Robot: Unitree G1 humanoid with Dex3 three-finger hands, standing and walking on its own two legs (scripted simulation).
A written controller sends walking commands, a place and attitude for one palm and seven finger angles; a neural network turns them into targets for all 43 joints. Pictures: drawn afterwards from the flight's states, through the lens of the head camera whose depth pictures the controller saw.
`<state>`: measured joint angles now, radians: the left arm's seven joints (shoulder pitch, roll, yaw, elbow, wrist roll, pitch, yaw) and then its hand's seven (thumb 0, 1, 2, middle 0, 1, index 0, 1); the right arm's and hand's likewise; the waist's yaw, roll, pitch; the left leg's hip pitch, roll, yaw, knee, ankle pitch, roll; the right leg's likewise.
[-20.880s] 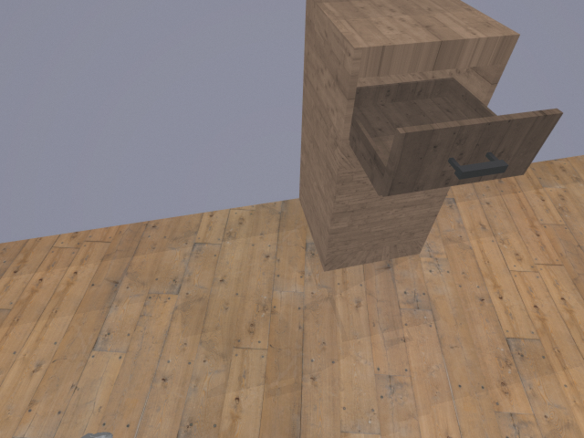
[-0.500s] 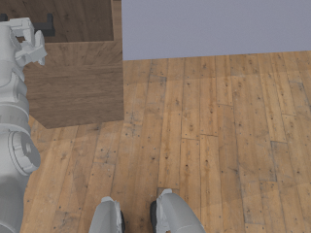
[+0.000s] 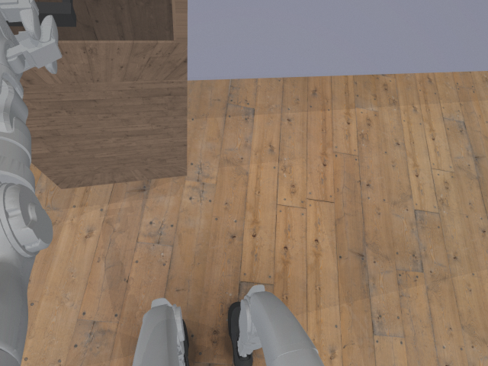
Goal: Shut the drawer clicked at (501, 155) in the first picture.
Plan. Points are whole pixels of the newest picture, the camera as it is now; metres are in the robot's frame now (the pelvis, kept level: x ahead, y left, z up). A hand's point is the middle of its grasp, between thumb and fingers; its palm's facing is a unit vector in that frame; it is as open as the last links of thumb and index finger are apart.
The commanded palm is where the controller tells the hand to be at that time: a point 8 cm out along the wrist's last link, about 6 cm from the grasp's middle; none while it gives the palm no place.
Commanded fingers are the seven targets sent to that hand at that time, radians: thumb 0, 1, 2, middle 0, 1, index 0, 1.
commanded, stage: pull the fist back off the drawer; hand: left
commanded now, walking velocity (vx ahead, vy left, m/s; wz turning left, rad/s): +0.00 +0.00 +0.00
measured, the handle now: (28, 3) +0.64 +0.23 +0.08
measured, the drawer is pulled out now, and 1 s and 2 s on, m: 0.00 0.00 0.00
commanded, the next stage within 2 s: draw the hand back to the body in 0.40 s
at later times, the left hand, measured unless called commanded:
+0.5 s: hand (54, 56) +0.55 +0.20 +0.08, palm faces +0.09 -1.00 -0.03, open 3.2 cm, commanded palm +0.52 +0.23 +0.09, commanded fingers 0.00 0.90 0.90 -1.40 -1.60 -1.40 -1.60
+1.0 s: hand out of the picture +0.42 +0.20 +0.16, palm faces +0.08 -1.00 -0.05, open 3.2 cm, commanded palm +0.38 +0.25 +0.17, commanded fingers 0.00 0.90 0.90 -1.40 -1.60 -1.40 -1.60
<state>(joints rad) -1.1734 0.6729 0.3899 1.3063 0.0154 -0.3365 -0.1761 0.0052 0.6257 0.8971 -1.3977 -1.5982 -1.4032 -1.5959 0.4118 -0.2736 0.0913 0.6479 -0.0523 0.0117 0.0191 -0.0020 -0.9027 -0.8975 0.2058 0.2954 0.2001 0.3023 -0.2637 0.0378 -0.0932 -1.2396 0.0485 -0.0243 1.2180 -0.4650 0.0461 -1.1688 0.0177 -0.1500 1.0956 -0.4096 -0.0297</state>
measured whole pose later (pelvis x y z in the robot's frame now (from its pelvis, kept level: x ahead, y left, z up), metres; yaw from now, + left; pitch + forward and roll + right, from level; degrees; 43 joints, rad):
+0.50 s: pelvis +0.05 +0.00 +0.03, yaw -1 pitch +24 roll -4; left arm -0.82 0.47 0.41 1.08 -0.07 -0.43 -0.15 0.01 0.89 0.90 -1.40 -1.60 -1.40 -1.60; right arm 0.37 -0.26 0.04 0.62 -0.02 0.08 0.03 0.00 -0.90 -0.90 0.21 0.30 0.20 0.30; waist -0.17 0.03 -0.12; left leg -1.00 0.05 0.04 1.09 -0.50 0.04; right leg -0.97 0.03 -0.09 1.01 -0.45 -0.02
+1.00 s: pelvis +0.07 -0.01 +0.08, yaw +1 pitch +11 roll -2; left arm -0.20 0.31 0.25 0.41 -0.23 -0.25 -0.19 0.01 0.89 0.90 -1.40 -1.60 -1.40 -1.60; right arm 0.27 -0.26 0.03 0.57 0.05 0.01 -0.01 0.00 -0.90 -0.90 0.20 0.30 0.20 0.30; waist -0.05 0.05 -0.10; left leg -0.56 0.02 0.04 0.80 -0.43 0.03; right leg -0.54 0.02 -0.08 0.74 -0.40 -0.02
